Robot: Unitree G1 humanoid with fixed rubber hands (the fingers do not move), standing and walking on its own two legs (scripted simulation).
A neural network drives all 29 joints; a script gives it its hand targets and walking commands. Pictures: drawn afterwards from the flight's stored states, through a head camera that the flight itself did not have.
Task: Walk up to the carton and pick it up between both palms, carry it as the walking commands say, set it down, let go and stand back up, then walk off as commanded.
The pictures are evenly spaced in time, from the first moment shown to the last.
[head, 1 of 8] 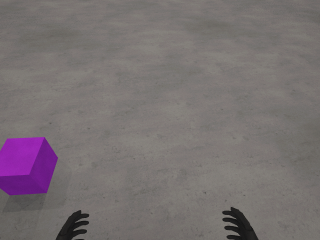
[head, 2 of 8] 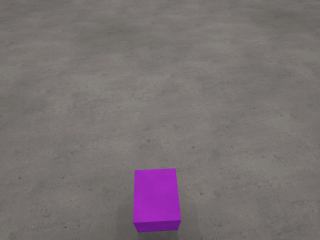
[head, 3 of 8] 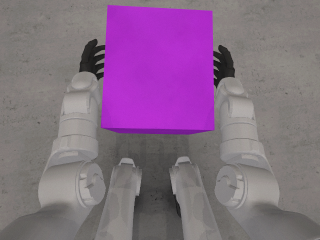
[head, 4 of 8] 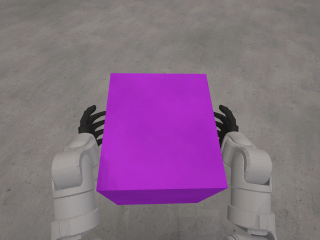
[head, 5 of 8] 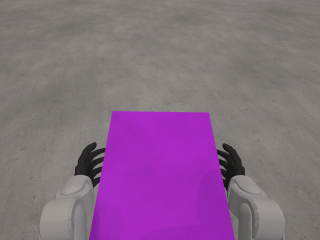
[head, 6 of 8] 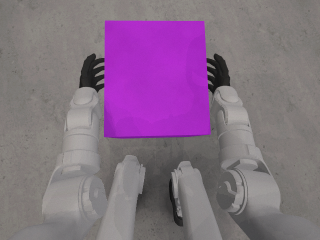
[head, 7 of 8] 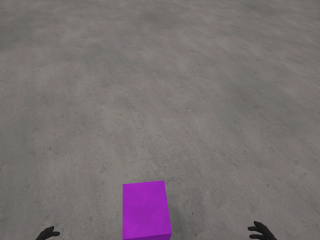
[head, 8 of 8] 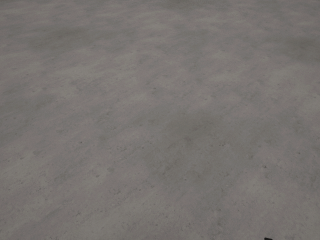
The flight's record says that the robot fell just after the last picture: no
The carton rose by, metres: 0.70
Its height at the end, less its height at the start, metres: +0.00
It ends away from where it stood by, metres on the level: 2.05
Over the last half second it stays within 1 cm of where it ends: yes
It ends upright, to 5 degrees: yes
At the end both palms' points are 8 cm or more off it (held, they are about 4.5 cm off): yes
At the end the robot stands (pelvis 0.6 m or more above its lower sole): yes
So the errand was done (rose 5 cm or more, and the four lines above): yes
